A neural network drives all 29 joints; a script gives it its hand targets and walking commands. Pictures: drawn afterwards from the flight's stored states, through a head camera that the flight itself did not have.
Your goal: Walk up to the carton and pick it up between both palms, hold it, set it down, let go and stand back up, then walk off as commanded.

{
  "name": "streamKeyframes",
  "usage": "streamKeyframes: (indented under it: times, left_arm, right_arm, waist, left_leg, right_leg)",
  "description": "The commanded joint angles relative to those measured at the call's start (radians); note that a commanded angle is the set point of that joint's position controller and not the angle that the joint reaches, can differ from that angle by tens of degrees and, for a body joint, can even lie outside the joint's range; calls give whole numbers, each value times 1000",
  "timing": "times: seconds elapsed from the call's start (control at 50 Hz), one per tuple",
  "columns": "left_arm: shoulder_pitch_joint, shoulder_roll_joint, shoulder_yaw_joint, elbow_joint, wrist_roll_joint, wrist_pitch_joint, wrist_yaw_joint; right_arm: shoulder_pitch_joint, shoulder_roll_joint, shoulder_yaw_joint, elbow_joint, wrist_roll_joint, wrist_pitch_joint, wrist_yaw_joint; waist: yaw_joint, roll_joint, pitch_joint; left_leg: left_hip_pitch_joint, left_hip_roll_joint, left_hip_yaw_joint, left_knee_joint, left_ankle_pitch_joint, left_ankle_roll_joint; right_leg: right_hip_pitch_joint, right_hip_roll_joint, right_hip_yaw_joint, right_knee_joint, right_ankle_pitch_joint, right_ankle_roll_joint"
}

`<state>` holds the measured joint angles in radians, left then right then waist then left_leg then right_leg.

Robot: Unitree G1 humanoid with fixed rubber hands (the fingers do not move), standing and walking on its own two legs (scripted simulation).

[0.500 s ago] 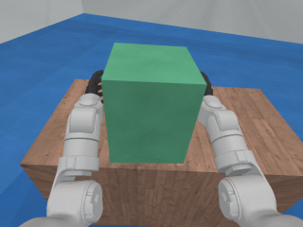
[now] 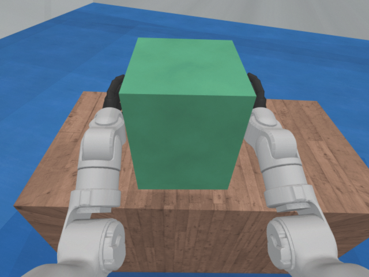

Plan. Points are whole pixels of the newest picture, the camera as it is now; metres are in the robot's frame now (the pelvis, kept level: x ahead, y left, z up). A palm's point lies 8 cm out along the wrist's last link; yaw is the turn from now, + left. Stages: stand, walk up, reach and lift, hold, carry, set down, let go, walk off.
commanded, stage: hold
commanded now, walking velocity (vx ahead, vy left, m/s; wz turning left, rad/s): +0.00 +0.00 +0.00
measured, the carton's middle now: (184, 116) +0.39 +0.00 +0.18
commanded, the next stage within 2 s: set down in 1.52 s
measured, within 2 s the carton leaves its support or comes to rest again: neither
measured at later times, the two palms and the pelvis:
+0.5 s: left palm (103, 120) +0.34 +0.16 +0.20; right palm (253, 114) +0.35 -0.13 +0.22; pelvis -0.02 +0.00 +0.00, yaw +0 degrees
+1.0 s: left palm (109, 116) +0.36 +0.15 +0.20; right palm (252, 118) +0.37 -0.14 +0.19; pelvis -0.01 +0.00 +0.00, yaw +0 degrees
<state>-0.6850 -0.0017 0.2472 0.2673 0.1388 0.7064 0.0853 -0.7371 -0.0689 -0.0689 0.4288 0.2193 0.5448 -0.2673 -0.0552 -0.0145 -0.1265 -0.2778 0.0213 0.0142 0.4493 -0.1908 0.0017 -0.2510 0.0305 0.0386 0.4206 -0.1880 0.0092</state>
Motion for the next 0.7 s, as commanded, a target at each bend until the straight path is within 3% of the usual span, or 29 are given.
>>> streamKeyframes:
  times: [0.0, 0.12, 0.22, 0.34, 0.5, 0.6, 0.68]
  left_arm:
    - [-761, -637, -566, -424, -164, -47, -129]
    - [-717, -583, -525, -415, -118, 9, -156]
    - [-795, -628, -580, -504, -163, 0, -149]
    - [-886, -643, -592, -496, -179, -16, -128]
    - [-943, -623, -470, -205, -115, -25, -151]
    - [-1000, -649, -446, -100, -128, -77, -158]
    - [-1066, -696, -488, -125, -171, -124, -139]
  right_arm:
    - [-780, 703, 553, -473, 266, -44, 91]
    - [-739, 663, 529, -408, 281, 8, 85]
    - [-814, 698, 546, -492, 299, -6, 89]
    - [-842, 721, 503, -426, 263, -15, 117]
    - [-920, 703, 348, -177, 147, -48, 171]
    - [-1040, 740, 316, -202, 99, -118, 189]
    - [-1100, 773, 329, -264, 94, -161, 190]
  waist:
    - [-13, 53, -629]
    - [-12, 60, -555]
    - [1, 83, -652]
    - [11, 94, -626]
    - [15, 48, -402]
    - [16, 3, -423]
    - [5, 14, -509]
  left_leg:
    - [355, -78, -58, -6, 435, -48]
    - [353, -72, -51, -25, 416, -55]
    - [379, -71, -51, -4, 461, -65]
    - [375, -62, -49, -17, 390, -60]
    - [236, -43, -38, -117, 26, -14]
    - [171, -47, -37, -148, -110, 21]
    - [195, -52, -40, -129, -55, 19]
  right_leg:
    - [353, 63, -31, -71, 518, 70]
    - [348, 59, -36, -81, 484, 66]
    - [334, 64, -29, -72, 493, 58]
    - [255, 60, -29, -95, 327, 42]
    - [142, 34, -45, -147, -46, 27]
    - [139, 21, -42, -154, -136, 30]
    - [141, 24, -45, -145, -90, 30]
